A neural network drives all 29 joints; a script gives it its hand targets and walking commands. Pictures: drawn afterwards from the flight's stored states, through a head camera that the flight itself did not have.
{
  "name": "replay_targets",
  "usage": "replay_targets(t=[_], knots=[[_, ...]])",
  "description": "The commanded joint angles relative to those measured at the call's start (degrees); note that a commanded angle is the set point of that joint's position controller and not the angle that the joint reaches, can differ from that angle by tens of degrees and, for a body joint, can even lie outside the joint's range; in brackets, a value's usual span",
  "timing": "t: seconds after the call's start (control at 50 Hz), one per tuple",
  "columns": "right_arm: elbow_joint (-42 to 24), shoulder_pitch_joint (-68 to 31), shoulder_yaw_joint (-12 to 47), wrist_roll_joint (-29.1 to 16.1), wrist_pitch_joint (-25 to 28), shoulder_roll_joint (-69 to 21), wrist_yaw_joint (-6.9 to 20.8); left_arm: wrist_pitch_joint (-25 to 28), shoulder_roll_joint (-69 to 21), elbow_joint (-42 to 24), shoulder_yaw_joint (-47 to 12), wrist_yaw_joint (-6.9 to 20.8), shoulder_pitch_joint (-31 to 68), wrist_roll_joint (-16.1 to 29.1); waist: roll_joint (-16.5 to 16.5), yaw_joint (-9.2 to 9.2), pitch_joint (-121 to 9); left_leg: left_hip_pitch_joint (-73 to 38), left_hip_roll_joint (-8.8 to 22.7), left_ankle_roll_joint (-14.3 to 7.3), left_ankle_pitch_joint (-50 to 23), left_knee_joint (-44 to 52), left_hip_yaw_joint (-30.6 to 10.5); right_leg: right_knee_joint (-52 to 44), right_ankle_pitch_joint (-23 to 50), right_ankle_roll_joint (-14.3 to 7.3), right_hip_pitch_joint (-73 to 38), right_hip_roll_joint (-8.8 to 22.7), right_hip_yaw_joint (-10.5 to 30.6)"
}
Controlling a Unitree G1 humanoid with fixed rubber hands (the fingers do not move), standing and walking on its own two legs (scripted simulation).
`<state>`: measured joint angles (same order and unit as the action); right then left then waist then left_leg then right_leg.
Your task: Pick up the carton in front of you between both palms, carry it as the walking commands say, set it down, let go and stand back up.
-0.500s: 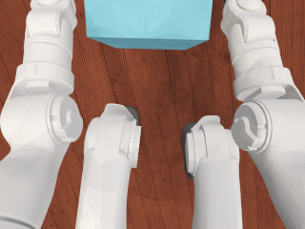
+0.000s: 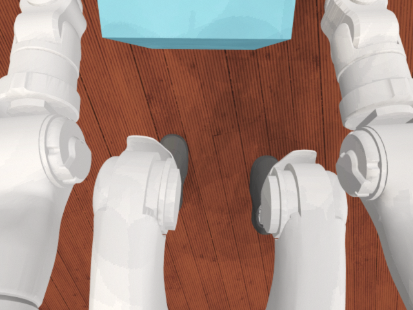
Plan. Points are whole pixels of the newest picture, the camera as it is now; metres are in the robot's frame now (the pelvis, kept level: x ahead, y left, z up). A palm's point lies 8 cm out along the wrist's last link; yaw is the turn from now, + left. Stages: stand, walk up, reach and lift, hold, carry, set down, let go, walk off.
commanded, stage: set down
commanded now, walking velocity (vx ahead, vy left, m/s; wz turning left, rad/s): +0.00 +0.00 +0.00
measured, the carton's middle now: out of the picture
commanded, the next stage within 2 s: let go in 1.20 s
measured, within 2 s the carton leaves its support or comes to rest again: neither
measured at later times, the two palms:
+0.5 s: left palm out of the picture +0.54 +0.28 -0.05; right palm out of the picture +0.58 -0.10 -0.05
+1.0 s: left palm out of the picture +0.54 +0.29 +0.09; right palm out of the picture +0.58 -0.11 +0.08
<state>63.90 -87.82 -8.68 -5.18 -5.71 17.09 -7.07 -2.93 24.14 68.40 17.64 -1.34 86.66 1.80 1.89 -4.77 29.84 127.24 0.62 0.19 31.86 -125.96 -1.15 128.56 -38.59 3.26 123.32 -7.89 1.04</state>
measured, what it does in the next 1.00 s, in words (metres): rises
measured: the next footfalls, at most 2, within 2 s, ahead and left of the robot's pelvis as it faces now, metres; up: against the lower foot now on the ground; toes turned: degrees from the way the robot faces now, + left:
none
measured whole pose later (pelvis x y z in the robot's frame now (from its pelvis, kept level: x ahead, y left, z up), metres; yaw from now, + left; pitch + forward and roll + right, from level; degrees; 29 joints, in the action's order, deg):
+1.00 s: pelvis +0.02 +0.00 +0.19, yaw +1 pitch +47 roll -2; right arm 48.3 -71.4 -13.9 -2.1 -13.8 13.7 -7.2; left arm -12.3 22.0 51.1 18.0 1.8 70.9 2.8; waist 1.4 -3.7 -0.8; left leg 109.1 -1.6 0.2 23.8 -85.9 -2.2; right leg 87.6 -29.3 1.6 105.5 -4.4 1.8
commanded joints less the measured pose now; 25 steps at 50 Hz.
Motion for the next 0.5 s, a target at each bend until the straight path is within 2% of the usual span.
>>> replay_targets(t=[0.0,0.02,0.08,0.1,0.12,0.14,0.16,0.18,0.2,0.22,0.26,0.3,0.34,0.4,0.48], knots=[[-8.1,-17.7,5.3,-5.7,2.1,5.5,-0.5,2.9,11.2,-6.1,-3.6,-0.8,17.1,6.0,1.1,-4.83,-71.4,-38.8,-0.3,0.0,-31.4,6.0,0.6,-8.0,25.5,0.1,-22.4,2.8,-2.5],[-8.5,-17.8,6.1,-6.6,2.1,5.9,-0.5,2.9,11.7,-6.2,-4.6,-0.7,17.2,7.1,1.1,-4.76,-73.4,-39.2,-0.2,0.0,-31.5,5.9,0.6,-7.8,25.7,0.0,-23.5,3.1,-2.5],[-8.8,-16.0,6.4,-7.4,1.6,7.4,-1.0,2.1,11.7,-5.0,-6.5,-0.4,15.0,10.0,1.5,-2.96,-77.0,-41.6,-0.2,-0.2,-30.5,6.3,0.7,-8.6,24.3,-0.2,-24.5,3.2,-3.5],[-9.0,-16.1,6.0,-7.5,1.3,7.6,-1.0,1.9,11.9,-5.6,-7.4,-0.3,15.7,10.8,0.6,-2.55,-78.3,-43.3,-0.2,-0.1,-30.3,6.6,0.5,-8.8,23.4,-0.3,-23.9,3.3,-3.8],[-9.4,-15.8,6.0,-7.4,1.0,7.7,-1.2,1.5,12.4,-6.1,-7.4,-0.3,15.8,11.3,0.8,-1.96,-80.3,-44.2,-0.2,-0.1,-29.2,6.7,0.7,-9.2,22.4,-0.4,-25.0,3.3,-3.9],[-10.5,-15.9,5.7,-7.4,0.8,7.9,-1.4,1.3,12.9,-6.0,-7.4,-0.4,15.0,11.0,-0.1,-2.52,-81.1,-45.3,-0.4,-0.1,-28.6,7.3,1.0,-9.9,21.3,-0.5,-24.4,3.2,-4.1],[-10.9,-15.7,5.7,-7.2,0.5,7.9,-1.6,0.9,12.7,-7.5,-7.7,-0.5,15.7,11.7,0.6,-1.68,-83.2,-46.2,-0.5,-0.2,-27.8,7.8,1.1,-10.4,20.6,-0.6,-25.6,3.2,-4.7],[-11.9,-15.5,4.7,-6.9,0.1,8.3,-1.9,0.4,13.6,-7.9,-7.9,-0.7,15.8,11.1,-1.0,-1.77,-85.4,-49.1,-0.6,-0.1,-27.6,8.2,1.3,-11.2,19.4,-0.7,-24.8,2.9,-4.9],[-13.0,-15.4,4.8,-7.0,-0.4,8.0,-2.1,0.1,14.0,-9.6,-7.3,-1.0,15.7,10.8,-1.2,-2.57,-87.8,-50.8,-1.0,-0.2,-27.5,8.9,1.8,-11.9,18.6,-0.7,-25.5,2.7,-5.1],[-13.8,-15.5,4.4,-6.7,-0.7,7.8,-2.4,-0.4,14.2,-10.7,-7.1,-1.3,15.8,10.5,-0.6,-2.0,-89.6,-51.3,-1.1,-0.2,-27.1,9.6,1.9,-12.4,18.5,-0.8,-26.7,2.5,-5.5],[-16.8,-16.1,3.5,-6.3,-1.9,7.8,-3.1,-1.7,14.4,-12.9,-6.4,-1.8,15.4,9.4,-1.9,-2.87,-92.8,-53.0,-1.7,-0.2,-26.1,11.6,3.0,-14.5,17.5,-1.2,-28.5,1.9,-5.6],[-18.0,-15.2,2.6,-5.6,-3.1,7.1,-3.5,-3.2,13.5,-14.6,-6.0,-2.0,14.8,8.8,-2.0,-2.77,-93.6,-54.2,-2.4,-0.3,-25.1,14.1,3.5,-16.7,15.9,-1.4,-28.5,1.3,-6.1],[-15.3,-12.9,1.0,-4.1,-4.2,6.0,-3.4,-4.3,11.9,-14.3,-5.1,-1.8,13.7,7.4,-2.2,-2.19,-88.4,-50.3,-2.6,-0.1,-22.7,16.3,3.9,-19.4,14.2,-1.6,-26.7,1.1,-5.8],[-11.4,-9.4,-2.2,-0.7,-4.4,5.1,-2.8,-4.8,8.4,-12.8,-4.3,-0.9,11.0,5.8,-2.2,-0.36,-80.9,-44.9,-2.5,0.5,-20.0,19.0,3.5,-22.5,12.4,-1.6,-22.7,1.2,-5.6],[-9.8,-7.6,-4.8,1.6,-4.0,4.0,-1.6,-4.5,7.2,-11.1,-2.3,0.0,7.9,3.2,-3.0,-0.51,-79.4,-43.3,-2.4,0.9,-19.2,22.5,3.6,-26.0,12.2,-1.4,-21.1,1.3,-5.5]])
